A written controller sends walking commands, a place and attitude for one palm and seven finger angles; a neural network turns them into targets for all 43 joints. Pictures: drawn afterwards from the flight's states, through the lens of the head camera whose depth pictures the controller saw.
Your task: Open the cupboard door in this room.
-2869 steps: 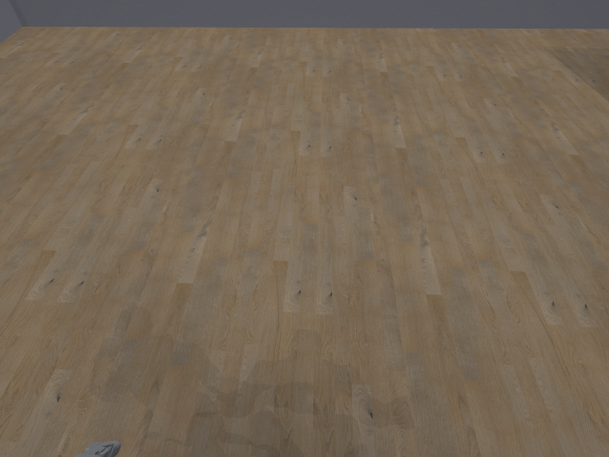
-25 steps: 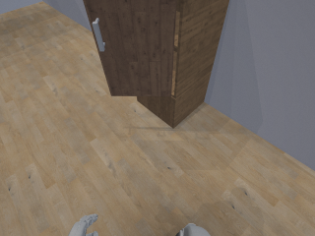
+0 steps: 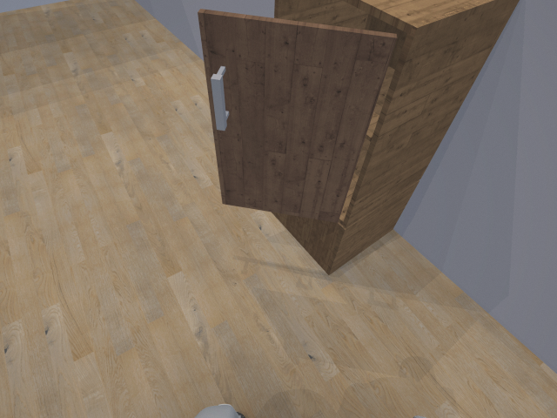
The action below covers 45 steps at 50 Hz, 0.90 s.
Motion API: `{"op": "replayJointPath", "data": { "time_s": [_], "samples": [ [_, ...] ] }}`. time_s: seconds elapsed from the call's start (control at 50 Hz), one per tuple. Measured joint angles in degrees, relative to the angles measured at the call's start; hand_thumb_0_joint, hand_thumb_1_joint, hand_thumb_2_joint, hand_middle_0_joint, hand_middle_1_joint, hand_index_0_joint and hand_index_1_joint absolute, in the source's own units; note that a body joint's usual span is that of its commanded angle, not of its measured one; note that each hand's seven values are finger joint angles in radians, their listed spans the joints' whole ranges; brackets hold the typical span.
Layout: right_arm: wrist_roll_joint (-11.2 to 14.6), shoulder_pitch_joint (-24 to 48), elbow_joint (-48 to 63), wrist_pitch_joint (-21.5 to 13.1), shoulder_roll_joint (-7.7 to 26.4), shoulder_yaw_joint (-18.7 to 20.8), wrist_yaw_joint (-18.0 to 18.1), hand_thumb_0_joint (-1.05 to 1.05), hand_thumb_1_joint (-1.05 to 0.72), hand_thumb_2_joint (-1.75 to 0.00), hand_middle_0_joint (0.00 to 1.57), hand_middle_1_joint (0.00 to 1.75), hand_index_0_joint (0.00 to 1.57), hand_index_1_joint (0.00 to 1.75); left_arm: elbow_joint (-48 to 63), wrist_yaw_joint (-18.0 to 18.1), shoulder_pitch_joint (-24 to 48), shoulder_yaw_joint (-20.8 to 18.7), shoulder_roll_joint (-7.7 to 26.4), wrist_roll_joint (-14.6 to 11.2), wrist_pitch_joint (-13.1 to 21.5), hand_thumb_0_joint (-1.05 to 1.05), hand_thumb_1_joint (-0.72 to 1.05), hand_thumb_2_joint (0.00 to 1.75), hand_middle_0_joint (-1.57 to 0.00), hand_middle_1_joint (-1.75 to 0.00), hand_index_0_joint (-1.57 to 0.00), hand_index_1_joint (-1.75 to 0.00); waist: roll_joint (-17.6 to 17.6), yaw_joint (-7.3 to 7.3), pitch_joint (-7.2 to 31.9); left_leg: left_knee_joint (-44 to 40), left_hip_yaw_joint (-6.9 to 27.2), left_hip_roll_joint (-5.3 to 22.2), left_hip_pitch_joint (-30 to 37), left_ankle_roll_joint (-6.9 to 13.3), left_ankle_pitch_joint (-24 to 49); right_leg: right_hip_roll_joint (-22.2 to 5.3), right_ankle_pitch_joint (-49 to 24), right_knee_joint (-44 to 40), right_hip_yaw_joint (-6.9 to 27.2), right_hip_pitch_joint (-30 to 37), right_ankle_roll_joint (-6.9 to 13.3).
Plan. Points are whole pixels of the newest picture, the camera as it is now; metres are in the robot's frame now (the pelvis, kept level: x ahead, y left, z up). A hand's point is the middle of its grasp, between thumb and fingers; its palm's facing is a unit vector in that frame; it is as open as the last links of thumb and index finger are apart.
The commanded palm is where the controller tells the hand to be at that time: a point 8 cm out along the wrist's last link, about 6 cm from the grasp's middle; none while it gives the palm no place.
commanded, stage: take the last steps up to it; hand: left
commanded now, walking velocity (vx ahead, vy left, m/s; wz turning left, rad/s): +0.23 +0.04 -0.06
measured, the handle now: (221, 99) +0.74 +0.22 +0.02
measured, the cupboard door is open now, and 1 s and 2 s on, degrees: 43 43 43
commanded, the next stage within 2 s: come to a stop and stand still in 0.18 s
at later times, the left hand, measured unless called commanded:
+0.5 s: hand (185, 340) +0.25 +0.20 -0.17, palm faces -0.06 -0.97 -0.24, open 7.3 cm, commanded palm none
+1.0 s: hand (145, 409) +0.14 +0.23 -0.18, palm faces +0.02 -0.98 -0.21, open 7.4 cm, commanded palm none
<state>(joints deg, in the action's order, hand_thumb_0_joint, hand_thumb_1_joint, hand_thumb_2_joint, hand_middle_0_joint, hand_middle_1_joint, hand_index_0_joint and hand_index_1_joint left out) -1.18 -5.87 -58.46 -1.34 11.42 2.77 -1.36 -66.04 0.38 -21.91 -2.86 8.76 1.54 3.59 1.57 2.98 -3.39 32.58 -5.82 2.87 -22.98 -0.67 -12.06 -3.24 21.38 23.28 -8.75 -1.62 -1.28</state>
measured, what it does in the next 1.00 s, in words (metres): walks ahead: left foot, then right foot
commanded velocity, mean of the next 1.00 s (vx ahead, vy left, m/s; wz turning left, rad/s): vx -0.03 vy -0.01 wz -0.01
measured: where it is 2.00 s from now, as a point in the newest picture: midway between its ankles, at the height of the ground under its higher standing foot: outside the picture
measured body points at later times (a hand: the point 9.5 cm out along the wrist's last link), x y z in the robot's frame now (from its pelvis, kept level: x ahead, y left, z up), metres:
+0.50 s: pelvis +0.14 +0.01 -0.01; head +0.17 +0.00 +0.44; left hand +0.26 +0.25 -0.15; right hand +0.08 -0.20 -0.17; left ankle +0.08 +0.11 -0.73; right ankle +0.17 -0.10 -0.74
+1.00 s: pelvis +0.12 +0.04 +0.00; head +0.14 +0.05 +0.45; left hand +0.14 +0.28 -0.16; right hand +0.17 -0.19 -0.14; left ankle +0.13 +0.15 -0.73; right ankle +0.08 -0.08 -0.73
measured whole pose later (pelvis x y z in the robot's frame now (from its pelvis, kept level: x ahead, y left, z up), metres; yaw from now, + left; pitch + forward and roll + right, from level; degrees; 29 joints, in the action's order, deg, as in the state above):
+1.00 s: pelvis +0.12 +0.04 +0.00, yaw -3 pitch +0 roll +0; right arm -1.1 -11.0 -59.4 0.5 8.6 1.4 2.1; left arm -61.4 1.0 -14.5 -3.0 11.7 0.9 -1.7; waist 2.3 1.0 -1.8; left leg 27.5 -3.6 0.6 -13.4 0.6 -14.1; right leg -2.0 19.0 32.7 -1.4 -12.7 -0.6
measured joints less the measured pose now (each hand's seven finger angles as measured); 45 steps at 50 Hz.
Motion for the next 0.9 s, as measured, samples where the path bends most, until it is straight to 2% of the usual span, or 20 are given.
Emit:
{"op": "replayJointPath", "data": {
  "time_s": [0.02,0.04,0.08,0.12,0.16,0.26,0.36,0.42,0.44,0.46,0.5,0.54,0.6,0.64,0.68,0.72,0.76,0.82,0.86,0.9],
  "samples": [
    [-0.1,0.4,0.5,-0.7,0.1,-0.2,0.1,0.01,-0.92,-0.90,0.20,0.30,0.19,0.30,-0.3,-0.1,-0.9,0.0,-0.2,-0.1,-0.3,0.00,0.92,0.90,-0.20,-0.30,-0.20,-0.30,0.1,0.02,0.0,-2.3,-0.5,-0.4,1.8,1.2,2.2,-0.6,2.1,3.6,0.3,-0.8,-0.3],
    [-0.3,0.9,0.9,-1.4,-0.2,-0.2,0.4,0.01,-0.92,-0.90,0.20,0.30,0.19,0.30,-0.7,-0.2,-0.9,0.0,-0.1,-0.3,-0.8,0.00,0.91,0.90,-0.20,-0.30,-0.20,-0.30,0.8,-0.16,-0.5,-0.8,-1.1,-1.0,1.7,2.6,2.5,-1.6,3.7,10.0,1.1,-3.1,0.3],
    [-0.4,1.1,1.7,-2.1,-1.0,-0.6,1.1,0.01,-0.92,-0.90,0.20,0.30,0.19,0.30,-0.9,-0.1,-0.2,0.2,0.0,-0.4,-1.9,0.00,0.91,0.90,-0.20,-0.30,-0.20,-0.30,1.6,-0.16,-1.3,1.6,-2.2,-1.7,2.3,4.1,-0.8,-1.7,6.9,26.7,4.0,-9.9,1.6],
    [-0.3,0.1,1.9,-2.2,-1.7,-1.1,1.8,0.00,-0.92,-0.90,0.20,0.30,0.19,0.30,-0.6,-0.2,1.4,0.0,0.1,-0.3,-2.5,0.01,0.91,0.90,-0.20,-0.30,-0.20,-0.30,1.7,-0.27,-1.3,0.2,-3.1,-2.1,4.5,4.5,-2.3,-1.5,5.2,38.3,5.4,-16.4,2.1],
    [-0.2,-1.5,1.3,-2.4,-2.6,-1.6,2.3,0.00,-0.92,-0.90,0.20,0.30,0.19,0.30,0.5,-0.3,3.4,-0.2,0.3,-0.2,-2.5,0.01,0.91,0.90,-0.20,-0.30,-0.20,-0.30,1.6,-0.42,-1.3,-3.1,-3.7,-2.7,7.2,4.3,-1.7,-1.9,2.1,42.3,5.6,-21.2,2.0],
    [0.2,-6.3,-0.8,-2.6,-2.1,-1.0,3.4,-0.01,-0.96,-0.90,0.20,0.30,0.20,0.30,4.0,0.0,8.1,-0.6,0.4,0.1,-2.5,0.01,0.91,0.90,-0.20,-0.30,-0.20,-0.30,0.7,-1.55,-0.1,-10.1,-4.7,-4.0,13.0,5.0,-0.9,-2.6,-3.3,37.8,5.7,-27.7,1.1],
    [-0.1,-11.3,-3.9,-1.5,-2.4,-1.8,3.3,-0.01,-0.94,-0.90,0.20,0.30,0.20,0.30,5.8,0.5,12.5,-0.5,2.1,-0.1,-2.9,0.01,0.93,0.90,-0.20,-0.30,-0.20,-0.30,0.2,-3.29,0.3,-11.5,-4.4,-4.3,16.5,4.3,-2.6,-2.1,-6.5,25.1,5.2,-25.6,1.1],
    [0.0,-13.3,-5.8,-0.2,-3.2,-2.2,3.6,0.00,-0.93,-0.90,0.20,0.30,0.20,0.30,6.8,0.8,14.4,0.0,2.3,-0.3,-3.2,0.01,0.93,0.90,-0.20,-0.30,-0.19,-0.30,-0.1,-4.25,0.0,-8.9,-4.0,-4.0,17.2,3.4,-5.3,-1.1,-8.6,16.2,4.9,-20.9,1.2],
    [0.1,-13.8,-6.3,0.3,-3.5,-2.2,3.6,0.00,-0.93,-0.90,0.20,0.30,0.20,0.30,7.2,0.9,14.7,0.2,2.4,-0.3,-3.3,0.01,0.92,0.90,-0.20,-0.30,-0.19,-0.30,0.0,-4.41,0.0,-7.3,-4.0,-3.9,17.1,3.1,-6.6,-0.9,-11.6,12.8,4.8,-19.0,1.3],
    [0.3,-14.1,-6.8,0.9,-3.7,-2.2,3.7,0.00,-0.92,-0.90,0.20,0.30,0.20,0.30,7.5,1.0,14.8,0.3,2.4,-0.2,-3.1,0.00,0.92,0.90,-0.20,-0.30,-0.19,-0.30,-0.1,-4.40,0.0,-5.3,-4.1,-3.6,16.7,2.6,-8.1,-0.6,-11.1,11.0,4.9,-17.6,1.5],
    [0.9,-13.6,-7.0,2.0,-3.6,-1.7,3.5,0.00,-0.92,-0.90,0.20,0.30,0.20,0.30,7.6,1.2,15.3,0.8,1.8,-0.3,-3.0,0.00,0.92,0.90,-0.20,-0.30,-0.19,-0.30,-1.5,-5.15,-0.4,-1.1,-3.3,-2.4,14.8,1.4,-9.6,0.4,-7.1,11.2,4.4,-17.3,2.2],
    [1.4,-12.7,-6.5,3.2,-3.6,-1.3,3.4,0.01,-0.92,-0.90,0.20,0.30,0.20,0.30,7.6,1.6,15.9,1.2,1.2,-0.4,-2.9,0.00,0.92,0.90,-0.20,-0.30,-0.20,-0.30,-2.1,-5.97,-1.1,5.8,-1.0,-2.1,11.6,-0.1,-14.9,0.6,-5.8,11.4,3.6,-17.4,2.8],
    [1.7,-10.4,-5.5,4.3,-3.6,-0.9,3.4,0.01,-0.91,-0.90,0.20,0.30,0.19,0.30,7.9,2.1,16.8,1.1,0.2,-0.2,-3.3,0.00,0.91,0.90,-0.20,-0.30,-0.20,-0.30,-1.5,-5.65,-2.3,16.3,2.4,-2.7,6.8,-1.0,-20.1,0.3,-7.0,10.0,3.2,-16.9,2.9],
    [1.6,-8.8,-4.6,4.6,-3.3,-0.6,3.2,0.01,-0.91,-0.90,0.20,0.30,0.19,0.30,8.2,2.2,16.9,0.9,-0.3,-0.1,-3.7,0.00,0.91,0.90,-0.20,-0.30,-0.20,-0.30,-0.9,-5.09,-2.7,17.7,3.5,-2.7,5.0,-1.4,-19.8,0.1,-8.0,8.7,3.3,-16.6,2.7],
    [1.5,-7.4,-3.4,4.5,-3.0,-0.4,3.1,0.01,-0.91,-0.90,0.20,0.30,0.19,0.30,8.5,2.2,16.6,0.5,-0.4,0.0,-4.0,0.00,0.91,0.90,-0.20,-0.30,-0.20,-0.30,-0.3,-4.65,-2.7,14.9,3.9,-2.4,4.6,-1.8,-17.3,-0.2,-8.8,7.9,3.3,-16.7,2.3],
    [1.3,-6.4,-2.2,4.1,-2.8,-0.3,3.0,0.01,-0.91,-0.90,0.20,0.30,0.19,0.30,8.7,2.2,16.1,0.0,0.0,0.0,-4.3,0.00,0.92,0.90,-0.20,-0.30,-0.20,-0.30,0.4,-4.27,-2.4,8.7,3.7,-2.1,5.7,-1.9,-12.7,-0.5,-9.1,8.4,3.4,-17.2,1.6],
    [1.0,-6.1,-1.1,3.3,-2.3,-0.1,2.8,0.01,-0.91,-0.90,0.20,0.30,0.19,0.30,8.6,1.9,15.1,-0.2,0.5,-0.2,-4.9,0.00,0.92,0.90,-0.20,-0.30,-0.20,-0.30,0.3,-3.99,-1.5,0.9,3.9,-1.4,7.8,-0.8,-6.4,-0.3,-8.3,10.6,3.3,-18.5,0.9],
    [0.1,-5.9,-0.4,2.9,-3.0,-0.5,3.1,0.01,-0.91,-0.90,0.20,0.30,0.19,0.30,8.0,1.7,13.5,-0.7,1.7,-0.5,-6.3,0.00,0.92,0.90,-0.20,-0.30,-0.20,-0.30,1.7,-3.31,-0.5,1.3,3.1,-2.1,7.6,1.4,-5.7,0.4,0.4,17.0,6.2,-20.3,0.7],
    [-0.2,-6.0,-0.2,2.5,-3.4,-1.0,3.4,0.00,-0.91,-0.90,0.20,0.30,0.19,0.30,7.2,1.3,12.2,-0.9,2.3,-0.4,-6.6,0.00,0.91,0.90,-0.20,-0.30,-0.20,-0.30,1.8,-2.97,0.4,-1.0,3.0,-2.1,8.4,1.8,-4.6,1.3,2.7,21.4,7.7,-20.5,0.9],
    [-0.4,-5.9,-0.4,2.3,-3.5,-1.3,3.7,0.01,-0.92,-0.90,0.20,0.30,0.19,0.30,6.5,1.0,10.8,-0.9,2.6,-0.4,-6.3,0.00,0.91,0.90,-0.20,-0.30,-0.20,-0.30,1.4,-2.57,1.0,-3.3,3.1,-2.1,9.3,1.8,-3.3,1.7,3.3,22.3,8.0,-19.2,0.9]
  ]
}}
